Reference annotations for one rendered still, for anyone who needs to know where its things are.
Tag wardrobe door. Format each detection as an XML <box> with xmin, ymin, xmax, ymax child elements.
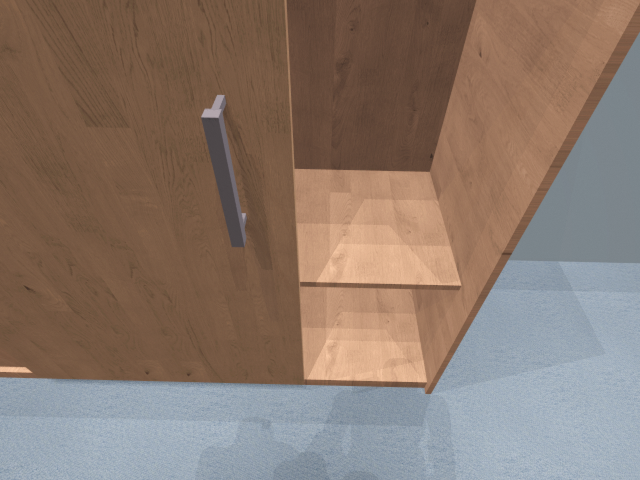
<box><xmin>0</xmin><ymin>0</ymin><xmax>304</xmax><ymax>385</ymax></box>
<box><xmin>0</xmin><ymin>347</ymin><xmax>25</xmax><ymax>367</ymax></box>

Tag handle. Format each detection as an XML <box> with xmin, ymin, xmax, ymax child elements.
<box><xmin>201</xmin><ymin>95</ymin><xmax>247</xmax><ymax>247</ymax></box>

